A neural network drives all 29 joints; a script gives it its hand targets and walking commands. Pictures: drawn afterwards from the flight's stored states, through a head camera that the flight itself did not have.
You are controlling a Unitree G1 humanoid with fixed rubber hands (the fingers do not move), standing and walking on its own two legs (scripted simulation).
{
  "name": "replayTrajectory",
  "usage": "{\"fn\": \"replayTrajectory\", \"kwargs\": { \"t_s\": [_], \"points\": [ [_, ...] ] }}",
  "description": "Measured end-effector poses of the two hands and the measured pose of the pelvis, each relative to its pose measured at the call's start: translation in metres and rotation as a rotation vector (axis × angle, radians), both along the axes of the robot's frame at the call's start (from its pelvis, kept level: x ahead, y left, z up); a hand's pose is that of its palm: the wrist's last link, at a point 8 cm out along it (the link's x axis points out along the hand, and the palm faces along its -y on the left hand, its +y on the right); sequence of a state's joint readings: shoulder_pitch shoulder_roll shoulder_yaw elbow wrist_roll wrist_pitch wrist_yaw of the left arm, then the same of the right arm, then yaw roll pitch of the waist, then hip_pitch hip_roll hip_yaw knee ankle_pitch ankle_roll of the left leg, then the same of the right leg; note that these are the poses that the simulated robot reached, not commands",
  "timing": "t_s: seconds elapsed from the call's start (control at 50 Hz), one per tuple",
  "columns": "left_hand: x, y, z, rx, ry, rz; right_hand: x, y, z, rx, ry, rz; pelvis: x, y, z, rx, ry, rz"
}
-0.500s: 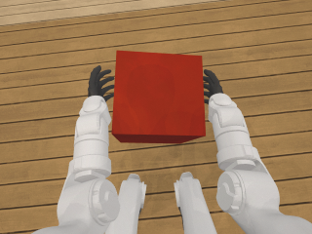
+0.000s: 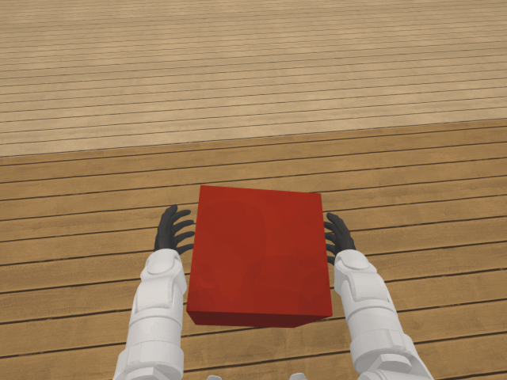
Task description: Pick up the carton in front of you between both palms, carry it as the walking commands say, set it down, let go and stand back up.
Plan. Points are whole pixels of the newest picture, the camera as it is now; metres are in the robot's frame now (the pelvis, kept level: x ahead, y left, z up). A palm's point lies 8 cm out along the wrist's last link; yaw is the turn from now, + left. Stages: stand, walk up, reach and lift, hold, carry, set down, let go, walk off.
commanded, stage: reach and lift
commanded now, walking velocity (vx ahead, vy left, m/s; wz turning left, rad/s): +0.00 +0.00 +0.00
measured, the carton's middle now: (252, 265) +0.36 +0.01 -0.11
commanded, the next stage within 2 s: hold in 1.36 s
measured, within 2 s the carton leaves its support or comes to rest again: neither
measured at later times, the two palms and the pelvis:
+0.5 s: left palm (142, 241) +0.31 +0.15 +0.09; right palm (366, 252) +0.30 -0.15 +0.08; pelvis +0.02 +0.00 +0.06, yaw +1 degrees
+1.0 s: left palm (138, 235) +0.32 +0.16 +0.10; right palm (364, 247) +0.31 -0.14 +0.08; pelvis +0.02 +0.00 +0.06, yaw +1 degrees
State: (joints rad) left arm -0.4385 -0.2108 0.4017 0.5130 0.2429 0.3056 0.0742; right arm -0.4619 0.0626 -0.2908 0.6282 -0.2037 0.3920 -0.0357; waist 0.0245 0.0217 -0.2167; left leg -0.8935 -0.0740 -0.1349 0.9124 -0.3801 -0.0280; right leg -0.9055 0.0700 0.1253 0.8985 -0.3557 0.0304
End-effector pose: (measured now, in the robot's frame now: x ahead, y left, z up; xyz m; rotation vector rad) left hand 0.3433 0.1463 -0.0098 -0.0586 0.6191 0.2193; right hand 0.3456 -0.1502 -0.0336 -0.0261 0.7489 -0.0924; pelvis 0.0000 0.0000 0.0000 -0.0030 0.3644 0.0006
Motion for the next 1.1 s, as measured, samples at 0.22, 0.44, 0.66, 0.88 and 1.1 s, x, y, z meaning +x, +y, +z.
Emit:
{"fn": "replayTrajectory", "kwargs": {
  "t_s": [0.22, 0.44, 0.66, 0.88, 1.1],
  "points": [
    [-0.009, 0.000, 0.064, 0.027, -0.018, -0.054, -0.022, 0.001, 0.061, -0.003, -0.019, -0.030, 0.015, -0.002, 0.041, 0.001, -0.196, 0.006],
    [-0.025, 0.005, 0.107, 0.046, -0.024, -0.085, -0.039, 0.003, 0.111, -0.019, -0.036, -0.016, 0.024, -0.005, 0.059, 0.002, -0.371, 0.012],
    [-0.035, 0.004, 0.099, 0.057, 0.026, -0.093, -0.047, 0.004, 0.105, -0.037, 0.002, -0.024, 0.008, -0.003, 0.058, 0.001, -0.417, 0.016],
    [-0.022, 0.004, 0.111, 0.065, 0.007, -0.088, -0.035, 0.004, 0.117, -0.039, -0.022, -0.029, 0.016, -0.002, 0.060, 0.002, -0.417, 0.015],
    [-0.029, 0.011, 0.111, 0.066, 0.021, -0.100, -0.038, 0.009, 0.118, -0.045, -0.015, 0.009, 0.027, -0.001, 0.064, 0.001, -0.431, 0.013]
  ]
}}
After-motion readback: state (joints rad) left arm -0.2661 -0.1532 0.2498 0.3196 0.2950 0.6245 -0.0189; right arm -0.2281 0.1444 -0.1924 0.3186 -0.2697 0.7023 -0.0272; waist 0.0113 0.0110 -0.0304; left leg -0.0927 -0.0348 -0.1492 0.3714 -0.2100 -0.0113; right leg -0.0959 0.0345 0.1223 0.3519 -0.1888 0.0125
